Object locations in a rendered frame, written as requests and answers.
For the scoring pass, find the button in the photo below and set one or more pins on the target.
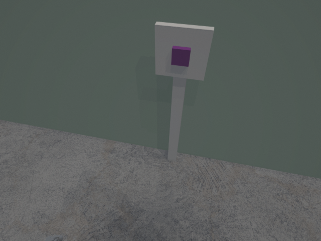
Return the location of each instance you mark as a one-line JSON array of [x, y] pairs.
[[180, 56]]

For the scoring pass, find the panel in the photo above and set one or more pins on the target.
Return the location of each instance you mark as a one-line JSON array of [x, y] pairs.
[[199, 39]]

